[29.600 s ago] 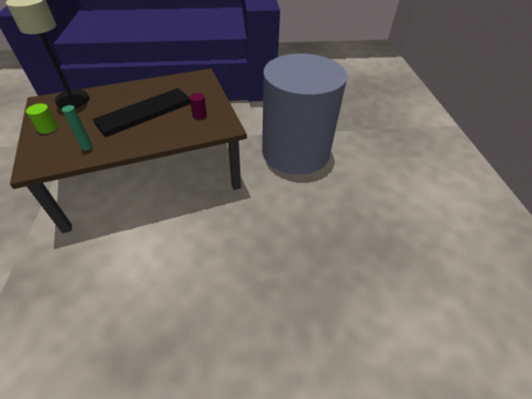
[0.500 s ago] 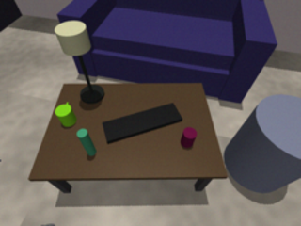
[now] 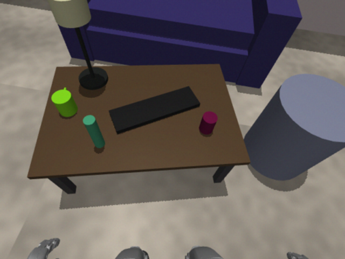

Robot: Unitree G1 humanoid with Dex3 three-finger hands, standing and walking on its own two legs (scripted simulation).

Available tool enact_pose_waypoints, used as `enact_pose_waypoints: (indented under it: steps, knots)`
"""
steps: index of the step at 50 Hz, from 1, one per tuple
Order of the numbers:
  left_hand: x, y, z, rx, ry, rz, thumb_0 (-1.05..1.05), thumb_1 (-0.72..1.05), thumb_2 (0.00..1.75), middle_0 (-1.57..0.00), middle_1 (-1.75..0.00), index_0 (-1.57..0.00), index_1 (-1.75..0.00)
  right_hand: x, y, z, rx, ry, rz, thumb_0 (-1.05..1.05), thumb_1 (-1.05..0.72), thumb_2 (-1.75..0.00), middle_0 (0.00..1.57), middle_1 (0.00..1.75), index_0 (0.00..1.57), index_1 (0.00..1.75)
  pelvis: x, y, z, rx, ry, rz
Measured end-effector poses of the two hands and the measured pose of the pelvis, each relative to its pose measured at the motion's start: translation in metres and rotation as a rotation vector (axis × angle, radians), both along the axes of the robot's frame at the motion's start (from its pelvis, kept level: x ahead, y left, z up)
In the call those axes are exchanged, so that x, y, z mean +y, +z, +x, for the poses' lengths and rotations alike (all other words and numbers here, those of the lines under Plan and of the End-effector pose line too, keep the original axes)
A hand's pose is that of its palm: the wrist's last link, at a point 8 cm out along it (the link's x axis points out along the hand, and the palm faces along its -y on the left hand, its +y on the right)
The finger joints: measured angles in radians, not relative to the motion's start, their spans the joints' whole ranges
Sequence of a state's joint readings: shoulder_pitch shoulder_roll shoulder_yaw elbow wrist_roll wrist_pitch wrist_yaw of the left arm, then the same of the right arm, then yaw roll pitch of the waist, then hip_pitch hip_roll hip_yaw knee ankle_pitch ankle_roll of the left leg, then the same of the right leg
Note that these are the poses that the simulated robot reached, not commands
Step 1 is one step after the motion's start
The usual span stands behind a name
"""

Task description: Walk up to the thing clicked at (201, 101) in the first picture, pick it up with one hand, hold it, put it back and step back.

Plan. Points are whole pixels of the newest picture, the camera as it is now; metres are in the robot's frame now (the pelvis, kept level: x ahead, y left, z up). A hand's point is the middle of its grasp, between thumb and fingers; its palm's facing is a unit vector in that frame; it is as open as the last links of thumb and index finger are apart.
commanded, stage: step back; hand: right
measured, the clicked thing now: (207, 123) +0.68 -0.19 -0.35
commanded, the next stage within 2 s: none
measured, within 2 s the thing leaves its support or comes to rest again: neither
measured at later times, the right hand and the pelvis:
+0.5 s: hand out of the picture -0.03 -0.26 -0.14, palm faces -0.12 +0.90 -0.43, open 7.4 cm; pelvis -0.13 +0.00 -0.01, yaw +4 degrees
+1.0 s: hand out of the picture -0.17 -0.33 -0.15, palm faces -0.03 +0.92 -0.39, open 7.4 cm; pelvis -0.28 -0.06 +0.00, yaw +0 degrees
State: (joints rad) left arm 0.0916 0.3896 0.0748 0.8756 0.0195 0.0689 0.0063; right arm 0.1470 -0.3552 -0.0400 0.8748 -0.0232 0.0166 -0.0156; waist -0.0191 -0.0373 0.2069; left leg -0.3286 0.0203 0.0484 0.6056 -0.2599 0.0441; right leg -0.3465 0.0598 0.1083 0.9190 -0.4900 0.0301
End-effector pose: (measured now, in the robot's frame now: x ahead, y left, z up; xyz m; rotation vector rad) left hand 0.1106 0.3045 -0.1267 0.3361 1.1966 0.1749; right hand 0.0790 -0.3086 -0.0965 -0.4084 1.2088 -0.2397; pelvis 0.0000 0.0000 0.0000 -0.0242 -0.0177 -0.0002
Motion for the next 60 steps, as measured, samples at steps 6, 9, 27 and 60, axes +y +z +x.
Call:
enact_pose_waypoints:
  steps: [6, 9, 27, 60]
  knots:
    - [-0.015, 0.006, -0.035, -0.011, -0.01, 0.027, 0.0, 0.9, 0.89, -0.2, -0.3, -0.21, -0.3, -0.017, -0.019, -0.017, -0.044, -0.013, 0.038, 0.0, -0.9, -0.89, 0.2, 0.3, 0.2, 0.3, -0.014, -0.01, -0.029, -0.02, -0.01, -0.009]
    - [-0.02, 0.015, -0.055, -0.022, 0.0, 0.026, 0.0, 0.9, 0.89, -0.2, -0.3, -0.21, -0.3, -0.019, -0.018, -0.027, -0.042, -0.017, 0.051, 0.0, -0.9, -0.89, 0.2, 0.3, 0.2, 0.3, -0.017, -0.005, -0.041, -0.019, -0.012, 0.02]
    - [0.007, 0.009, -0.134, -0.107, 0.065, 0.0, 0.0, 0.9, 0.89, -0.2, -0.3, -0.21, -0.3, 0.005, 0.007, -0.119, -0.014, 0.089, -0.005, 0.0, -0.9, -0.89, 0.2, 0.3, 0.2, 0.3, 0.0, 0.0, -0.135, -0.017, 0.057, 0.002]
    - [-0.043, 0.02, -0.357, -0.158, 0.064, 0.066, 0.0, 0.9, 0.89, -0.2, -0.3, -0.21, -0.3, -0.056, -0.027, -0.342, 0.037, 0.097, 0.021, 0.01, -0.91, -0.9, 0.2, 0.3, 0.2, 0.3, -0.057, -0.016, -0.351, -0.024, 0.102, 0.045]
